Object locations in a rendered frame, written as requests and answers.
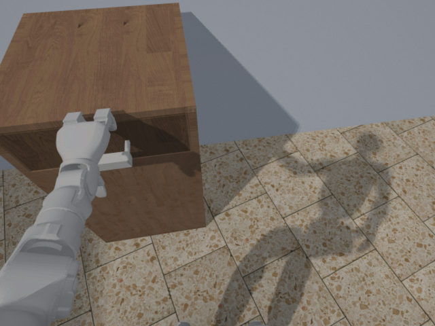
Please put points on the cabinet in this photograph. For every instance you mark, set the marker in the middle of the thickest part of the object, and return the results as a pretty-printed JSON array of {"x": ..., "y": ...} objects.
[{"x": 133, "y": 60}]

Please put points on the drawer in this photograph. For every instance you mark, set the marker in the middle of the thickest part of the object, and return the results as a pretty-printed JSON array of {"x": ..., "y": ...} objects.
[{"x": 148, "y": 136}]

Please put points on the left robot hand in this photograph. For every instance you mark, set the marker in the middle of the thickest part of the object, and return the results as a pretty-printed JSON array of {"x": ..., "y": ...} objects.
[{"x": 87, "y": 140}]

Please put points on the left robot upper arm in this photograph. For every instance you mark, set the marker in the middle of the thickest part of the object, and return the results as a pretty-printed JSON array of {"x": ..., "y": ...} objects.
[{"x": 37, "y": 289}]

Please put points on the robot left forearm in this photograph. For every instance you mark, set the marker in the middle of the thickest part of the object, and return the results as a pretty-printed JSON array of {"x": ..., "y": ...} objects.
[{"x": 60, "y": 222}]

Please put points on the handle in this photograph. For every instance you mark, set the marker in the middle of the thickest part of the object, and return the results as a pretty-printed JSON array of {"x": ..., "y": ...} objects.
[{"x": 110, "y": 161}]

